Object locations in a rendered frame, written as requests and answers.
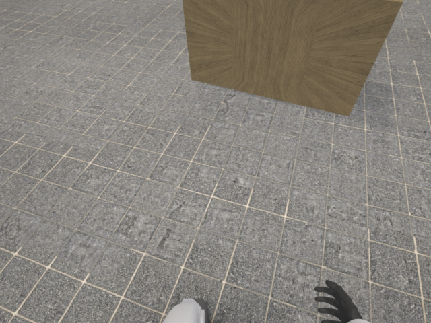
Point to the pedestal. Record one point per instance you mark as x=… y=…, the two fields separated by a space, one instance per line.
x=313 y=53

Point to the right robot hand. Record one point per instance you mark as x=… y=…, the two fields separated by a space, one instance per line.
x=346 y=312

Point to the robot left shin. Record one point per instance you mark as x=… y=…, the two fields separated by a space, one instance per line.
x=190 y=301

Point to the left robot thigh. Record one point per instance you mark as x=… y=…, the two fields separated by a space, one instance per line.
x=185 y=313

